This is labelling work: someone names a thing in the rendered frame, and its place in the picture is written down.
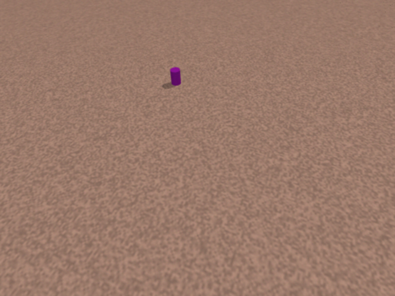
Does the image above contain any can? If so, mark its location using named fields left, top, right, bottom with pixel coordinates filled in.
left=170, top=67, right=181, bottom=86

